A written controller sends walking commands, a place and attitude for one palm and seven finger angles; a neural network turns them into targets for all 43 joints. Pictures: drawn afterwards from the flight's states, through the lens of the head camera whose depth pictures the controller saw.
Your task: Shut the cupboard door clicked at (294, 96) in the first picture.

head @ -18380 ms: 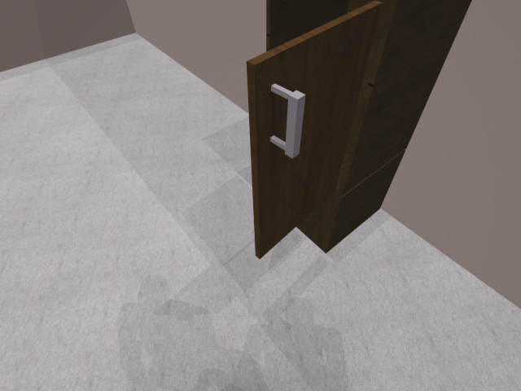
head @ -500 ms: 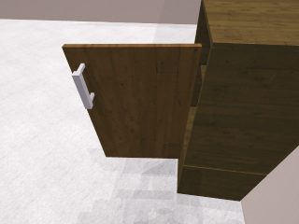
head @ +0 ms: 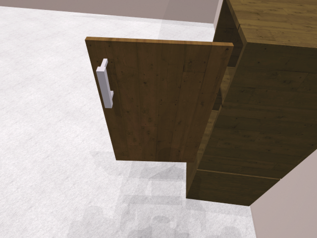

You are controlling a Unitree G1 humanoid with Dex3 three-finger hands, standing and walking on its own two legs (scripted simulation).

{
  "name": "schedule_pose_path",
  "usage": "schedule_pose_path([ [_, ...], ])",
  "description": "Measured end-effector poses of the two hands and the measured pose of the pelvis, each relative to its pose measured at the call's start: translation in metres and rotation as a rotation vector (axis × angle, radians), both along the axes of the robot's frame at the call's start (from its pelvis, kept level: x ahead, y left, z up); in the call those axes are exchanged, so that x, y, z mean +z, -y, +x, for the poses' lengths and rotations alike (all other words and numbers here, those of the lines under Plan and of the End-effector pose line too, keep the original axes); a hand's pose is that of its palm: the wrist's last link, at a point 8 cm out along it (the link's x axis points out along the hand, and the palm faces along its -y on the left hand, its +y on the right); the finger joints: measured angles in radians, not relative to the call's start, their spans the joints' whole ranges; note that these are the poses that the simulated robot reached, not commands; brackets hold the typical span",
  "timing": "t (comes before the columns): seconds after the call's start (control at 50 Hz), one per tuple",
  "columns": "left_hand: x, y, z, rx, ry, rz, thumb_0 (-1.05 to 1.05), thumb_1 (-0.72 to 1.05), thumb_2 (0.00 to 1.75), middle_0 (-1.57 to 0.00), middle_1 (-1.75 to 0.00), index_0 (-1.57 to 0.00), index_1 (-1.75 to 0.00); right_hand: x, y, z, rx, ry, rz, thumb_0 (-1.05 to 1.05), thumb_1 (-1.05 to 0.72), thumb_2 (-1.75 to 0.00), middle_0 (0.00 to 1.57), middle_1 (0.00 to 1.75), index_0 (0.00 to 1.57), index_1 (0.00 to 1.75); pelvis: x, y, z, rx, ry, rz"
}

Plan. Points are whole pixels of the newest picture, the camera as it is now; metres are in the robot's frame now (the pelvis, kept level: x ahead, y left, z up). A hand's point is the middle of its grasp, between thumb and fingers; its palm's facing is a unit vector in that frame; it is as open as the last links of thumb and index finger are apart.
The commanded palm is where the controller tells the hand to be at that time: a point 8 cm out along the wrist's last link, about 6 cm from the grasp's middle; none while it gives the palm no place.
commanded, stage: raise the hand and make a fist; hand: left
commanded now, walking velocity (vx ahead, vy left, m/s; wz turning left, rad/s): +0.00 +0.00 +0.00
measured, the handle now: (106, 84) +0.47 +0.19 +0.13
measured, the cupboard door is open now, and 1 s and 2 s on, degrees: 95 95 95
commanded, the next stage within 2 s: bring the fist close to the handle in 1.98 s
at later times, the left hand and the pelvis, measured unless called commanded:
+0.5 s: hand (85, 237) +0.14 +0.19 -0.06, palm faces +0.09 -0.99 +0.04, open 6.1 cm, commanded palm +0.12 +0.23 -0.01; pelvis -0.02 +0.00 -0.06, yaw +4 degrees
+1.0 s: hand (72, 188) +0.20 +0.21 +0.06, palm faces +0.18 -0.98 -0.08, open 3.8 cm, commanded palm +0.17 +0.24 +0.06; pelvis +0.03 -0.01 -0.04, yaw +5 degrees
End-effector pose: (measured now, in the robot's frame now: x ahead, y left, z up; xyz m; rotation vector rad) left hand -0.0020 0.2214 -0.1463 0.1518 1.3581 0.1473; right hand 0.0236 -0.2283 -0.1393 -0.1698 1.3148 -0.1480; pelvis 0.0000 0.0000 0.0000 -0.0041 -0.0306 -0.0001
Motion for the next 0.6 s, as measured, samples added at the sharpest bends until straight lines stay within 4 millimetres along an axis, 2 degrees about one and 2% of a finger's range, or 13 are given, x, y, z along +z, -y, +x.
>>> schedule_pose_path([
  [0.08, -0.001, -0.007, -0.01, -0.004, -0.032, 0.003, 0.0, 0.91, 0.9, -0.2, -0.3, -0.2, -0.3, -0.001, -0.008, -0.009, -0.004, -0.025, 0.003, 0.0, -0.91, -0.9, 0.2, 0.3, 0.2, 0.3, 0.0, -0.008, -0.003, 0.0, -0.005, -0.005],
  [0.1, 0.004, -0.013, -0.002, 0.057, 0.013, 0.0, 0.0, 0.91, 0.9, -0.2, -0.3, -0.2, -0.3, 0.001, -0.009, -0.008, -0.001, 0.006, -0.01, 0.0, -0.91, -0.9, 0.2, 0.3, 0.2, 0.3, -0.002, -0.009, -0.005, 0.009, -0.003, -0.008],
  [0.12, 0.016, -0.019, 0.016, 0.084, 0.128, 0.013, 0.01, 0.91, 0.9, -0.2, -0.3, -0.2, -0.3, 0.005, -0.008, -0.005, 0.002, 0.072, -0.031, 0.01, -0.91, -0.9, 0.2, 0.3, 0.2, 0.3, -0.004, -0.009, -0.006, 0.018, -0.005, -0.006],
  [0.16, 0.055, -0.028, 0.062, 0.095, 0.454, 0.056, 0.01, 0.91, 0.9, -0.21, -0.31, -0.2, -0.3, 0.012, -0.007, 0.008, 0.028, 0.215, -0.052, 0.01, -0.91, -0.9, 0.2, 0.3, 0.2, 0.3, -0.007, -0.009, -0.006, 0.026, -0.013, 0.004],
  [0.24, 0.136, -0.018, 0.144, 0.065, 0.977, 0.055, 0.01, 0.91, 0.9, -0.23, -0.34, -0.22, -0.33, 0.021, -0.003, 0.048, 0.088, 0.475, -0.034, 0.01, -0.91, -0.9, 0.2, 0.3, 0.2, 0.3, -0.015, -0.014, -0.011, 0.076, -0.02, 0.009],
  [0.28, 0.165, -0.009, 0.173, 0.021, 1.191, 0.011, 0.01, 0.91, 0.9, -0.25, -0.36, -0.25, -0.36, 0.025, -0.001, 0.071, 0.118, 0.581, -0.03, 0.01, -0.9, -0.9, 0.2, 0.3, 0.2, 0.3, -0.021, -0.016, -0.016, 0.083, -0.047, 0.0],
  [0.32, 0.176, -0.002, 0.187, -0.031, 1.36, -0.06, 0.01, 0.91, 0.9, -0.28, -0.39, -0.27, -0.39, 0.031, 0.001, 0.093, 0.138, 0.663, -0.034, 0.01, -0.9, -0.9, 0.2, 0.3, 0.2, 0.3, -0.031, -0.013, -0.019, 0.069, -0.088, -0.001],
  [0.36, 0.168, 0.003, 0.187, -0.092, 1.449, -0.133, 0.0, 0.91, 0.9, -0.31, -0.42, -0.3, -0.42, 0.038, 0.004, 0.112, 0.161, 0.719, -0.044, 0.01, -0.9, -0.9, 0.2, 0.3, 0.2, 0.3, -0.041, -0.008, -0.022, 0.055, -0.116, 0.0],
  [0.4, 0.144, 0.003, 0.175, -0.125, 1.419, -0.18, 0.0, 0.91, 0.9, -0.34, -0.46, -0.34, -0.46, 0.047, 0.006, 0.13, 0.193, 0.759, -0.057, 0.01, -0.9, -0.9, 0.2, 0.3, 0.2, 0.3, -0.051, -0.003, -0.023, 0.049, -0.131, -0.002],
  [0.46, 0.105, -0.006, 0.139, -0.084, 1.244, -0.19, 0.0, 0.9, 0.9, -0.4, -0.51, -0.39, -0.51, 0.057, 0.006, 0.157, 0.25, 0.806, -0.076, 0.01, -0.9, -0.9, 0.2, 0.3, 0.2, 0.3, -0.061, 0.001, -0.021, 0.057, -0.147, -0.012],
  [0.5, 0.093, -0.016, 0.112, -0.022, 1.146, -0.143, 0.0, 0.9, 0.9, -0.43, -0.55, -0.43, -0.55, 0.061, 0.002, 0.174, 0.292, 0.832, -0.081, 0.01, -0.9, -0.9, 0.2, 0.3, 0.2, 0.3, -0.064, 0.002, -0.017, 0.069, -0.158, -0.025],
  [0.54, 0.101, -0.025, 0.093, 0.026, 1.135, -0.066, 0.01, 0.9, 0.9, -0.47, -0.59, -0.46, -0.59, 0.061, -0.005, 0.19, 0.335, 0.855, -0.076, 0.01, -0.9, -0.9, 0.2, 0.3, 0.2, 0.3, -0.067, 0.003, -0.013, 0.083, -0.166, -0.041],
  [0.6, 0.136, -0.031, 0.09, 0.034, 1.296, 0.032, 0.02, 0.9, 0.9, -0.52, -0.65, -0.51, -0.65, 0.052, -0.019, 0.207, 0.389, 0.874, -0.041, 0.01, -0.9, -0.9, 0.19, 0.3, 0.2, 0.3, -0.071, 0.003, -0.009, 0.102, -0.177, -0.061],
])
